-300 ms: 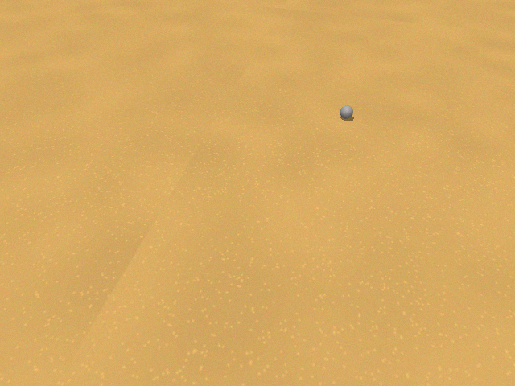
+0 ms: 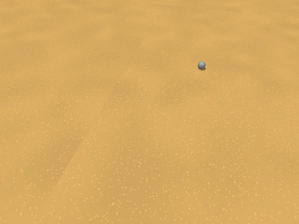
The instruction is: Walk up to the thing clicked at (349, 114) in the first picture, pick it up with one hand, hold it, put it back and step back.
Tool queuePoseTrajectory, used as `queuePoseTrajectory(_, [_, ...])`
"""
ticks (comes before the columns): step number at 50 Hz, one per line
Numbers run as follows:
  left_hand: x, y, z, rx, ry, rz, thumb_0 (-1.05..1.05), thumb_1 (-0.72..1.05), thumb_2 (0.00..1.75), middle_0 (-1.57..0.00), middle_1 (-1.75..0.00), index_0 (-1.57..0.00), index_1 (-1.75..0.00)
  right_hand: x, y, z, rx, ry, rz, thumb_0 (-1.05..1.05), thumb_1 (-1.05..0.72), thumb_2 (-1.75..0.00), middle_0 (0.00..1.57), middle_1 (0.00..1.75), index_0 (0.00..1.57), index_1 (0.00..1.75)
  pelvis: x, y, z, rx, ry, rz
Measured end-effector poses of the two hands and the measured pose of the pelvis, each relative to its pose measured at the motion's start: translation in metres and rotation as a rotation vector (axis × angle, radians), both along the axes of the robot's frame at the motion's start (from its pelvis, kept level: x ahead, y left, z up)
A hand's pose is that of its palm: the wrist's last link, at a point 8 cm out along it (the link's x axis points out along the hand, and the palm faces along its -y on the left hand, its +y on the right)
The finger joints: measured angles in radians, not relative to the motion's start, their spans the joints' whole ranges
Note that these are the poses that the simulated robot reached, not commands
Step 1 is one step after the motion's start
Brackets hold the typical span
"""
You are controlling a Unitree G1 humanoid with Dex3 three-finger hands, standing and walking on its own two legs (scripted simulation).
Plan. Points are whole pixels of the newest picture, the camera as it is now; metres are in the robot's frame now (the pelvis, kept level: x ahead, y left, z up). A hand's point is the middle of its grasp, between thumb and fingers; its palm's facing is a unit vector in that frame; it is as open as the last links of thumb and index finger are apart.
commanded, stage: stand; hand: left
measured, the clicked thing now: (201, 65) +1.90 -0.57 -0.74
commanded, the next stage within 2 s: walk up in 0.82 s
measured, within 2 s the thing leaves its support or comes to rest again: neither
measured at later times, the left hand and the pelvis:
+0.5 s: hand out of the picture +0.08 +0.25 -0.16, palm faces -0.03 -0.94 -0.34, open 7.4 cm; pelvis +0.01 +0.00 +0.00, yaw +0 degrees
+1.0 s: hand out of the picture +0.13 +0.25 -0.15, palm faces -0.14 -0.93 -0.34, open 7.4 cm; pelvis +0.03 -0.02 -0.01, yaw -6 degrees
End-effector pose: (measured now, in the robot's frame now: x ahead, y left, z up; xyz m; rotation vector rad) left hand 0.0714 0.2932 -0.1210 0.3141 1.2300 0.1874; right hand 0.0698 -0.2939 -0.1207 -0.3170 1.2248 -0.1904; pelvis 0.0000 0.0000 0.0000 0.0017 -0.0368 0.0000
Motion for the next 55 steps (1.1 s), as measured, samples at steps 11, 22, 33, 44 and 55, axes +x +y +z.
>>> queuePoseTrajectory(11, [0.000,-0.001,0.000,0.000,0.006,0.000,0.01,0.91,0.90,-0.21,-0.30,-0.20,-0.30,0.003,-0.001,0.000,0.001,0.005,0.002,0.00,-0.91,-0.90,0.21,0.30,0.20,0.30,0.002,-0.001,0.000,-0.001,0.004,0.002])
queuePoseTrajectory(22, [0.003,-0.001,0.000,0.000,0.006,0.000,0.01,0.91,0.90,-0.21,-0.30,-0.20,-0.30,0.005,-0.002,0.001,-0.003,0.008,0.000,0.00,-0.91,-0.90,0.21,0.30,0.20,0.30,0.006,0.000,0.001,-0.002,0.006,0.002])
queuePoseTrajectory(33, [0.008,0.001,0.001,0.003,-0.005,0.000,0.01,0.91,0.90,-0.21,-0.30,-0.20,-0.30,0.008,-0.001,0.002,-0.004,0.002,-0.001,0.00,-0.91,-0.90,0.21,0.30,0.20,0.30,0.008,0.000,0.001,-0.002,0.006,0.004])
queuePoseTrajectory(44, [0.011,0.005,0.001,-0.013,0.007,-0.023,0.01,0.91,0.90,-0.21,-0.30,-0.20,-0.30,0.010,-0.007,0.004,0.003,-0.050,-0.018,0.00,-0.91,-0.90,0.21,0.30,0.20,0.30,0.012,-0.001,-0.002,0.008,0.023,-0.035])
queuePoseTrajectory(55, [0.115,-0.020,0.023,0.040,-0.048,-0.186,0.01,0.91,0.90,-0.20,-0.30,-0.20,-0.30,-0.013,-0.106,0.008,-0.087,-0.068,-0.156,0.00,-0.90,-0.90,0.21,0.30,0.20,0.30,0.062,-0.053,-0.014,0.035,0.011,-0.160])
